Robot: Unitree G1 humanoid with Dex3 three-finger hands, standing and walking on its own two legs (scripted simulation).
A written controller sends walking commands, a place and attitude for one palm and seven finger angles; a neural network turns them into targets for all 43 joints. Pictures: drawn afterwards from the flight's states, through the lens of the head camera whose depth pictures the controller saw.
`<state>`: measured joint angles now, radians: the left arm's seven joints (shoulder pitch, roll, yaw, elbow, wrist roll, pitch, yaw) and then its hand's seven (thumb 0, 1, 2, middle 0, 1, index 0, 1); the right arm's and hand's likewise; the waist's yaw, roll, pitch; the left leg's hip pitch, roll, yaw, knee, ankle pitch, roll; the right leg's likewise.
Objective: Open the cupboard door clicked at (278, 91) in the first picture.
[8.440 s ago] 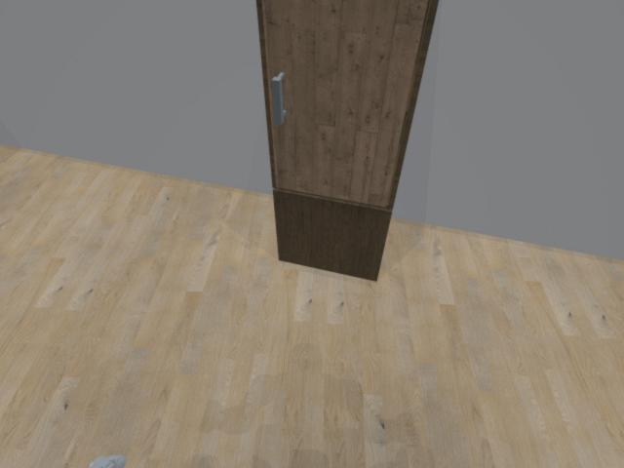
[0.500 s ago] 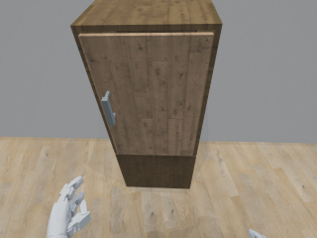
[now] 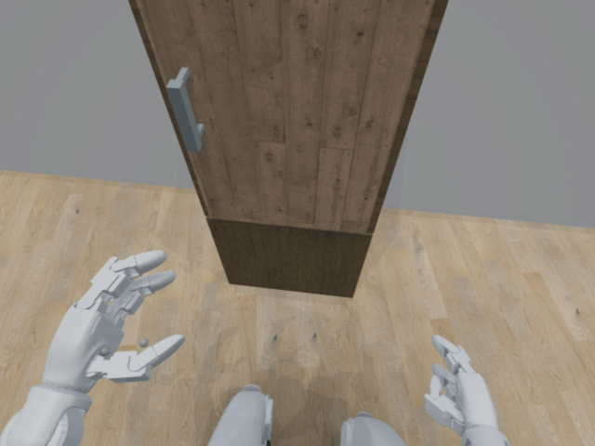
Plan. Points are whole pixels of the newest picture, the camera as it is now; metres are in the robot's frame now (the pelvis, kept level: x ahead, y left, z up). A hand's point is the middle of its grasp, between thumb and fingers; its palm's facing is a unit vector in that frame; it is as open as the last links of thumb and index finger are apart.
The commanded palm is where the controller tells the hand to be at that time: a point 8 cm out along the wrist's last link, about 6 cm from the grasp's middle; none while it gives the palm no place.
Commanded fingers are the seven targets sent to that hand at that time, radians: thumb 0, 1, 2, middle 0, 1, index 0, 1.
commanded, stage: raise the hand with hooked fingers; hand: left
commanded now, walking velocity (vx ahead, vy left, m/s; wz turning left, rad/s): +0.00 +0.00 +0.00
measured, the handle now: (189, 111) +0.58 +0.23 +0.09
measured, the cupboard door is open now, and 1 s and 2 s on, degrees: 0 0 0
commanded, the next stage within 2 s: move the hooked fingers beside the handle in 1.40 s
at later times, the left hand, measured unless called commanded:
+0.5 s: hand (86, 298) +0.26 +0.26 +0.09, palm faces -0.03 -1.00 -0.05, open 13.2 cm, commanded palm +0.24 +0.32 +0.09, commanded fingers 0.00 -0.50 0.30 -0.30 -1.20 -0.30 -1.20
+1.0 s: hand (46, 246) +0.31 +0.33 +0.10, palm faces -0.03 -1.00 -0.04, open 14.0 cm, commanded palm +0.28 +0.37 +0.11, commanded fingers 0.00 -0.50 0.30 -0.30 -1.20 -0.30 -1.20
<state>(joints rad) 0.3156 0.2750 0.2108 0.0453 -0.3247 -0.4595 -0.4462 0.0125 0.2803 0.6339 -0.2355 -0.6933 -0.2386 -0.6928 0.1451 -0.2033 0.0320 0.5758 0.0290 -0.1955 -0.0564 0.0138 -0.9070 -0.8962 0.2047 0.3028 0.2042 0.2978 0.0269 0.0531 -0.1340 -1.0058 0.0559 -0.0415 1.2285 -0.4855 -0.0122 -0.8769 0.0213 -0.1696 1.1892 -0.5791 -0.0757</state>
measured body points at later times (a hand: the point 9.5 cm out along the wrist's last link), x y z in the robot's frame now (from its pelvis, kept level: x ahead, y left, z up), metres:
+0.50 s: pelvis +0.01 +0.04 +0.03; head +0.06 +0.06 +0.48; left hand +0.25 +0.32 +0.09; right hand +0.16 -0.22 -0.03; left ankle +0.06 +0.12 -0.64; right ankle +0.01 -0.08 -0.64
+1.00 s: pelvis +0.01 +0.05 +0.05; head +0.07 +0.08 +0.49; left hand +0.31 +0.38 +0.11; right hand +0.15 -0.20 -0.03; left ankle +0.06 +0.12 -0.64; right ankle +0.01 -0.08 -0.64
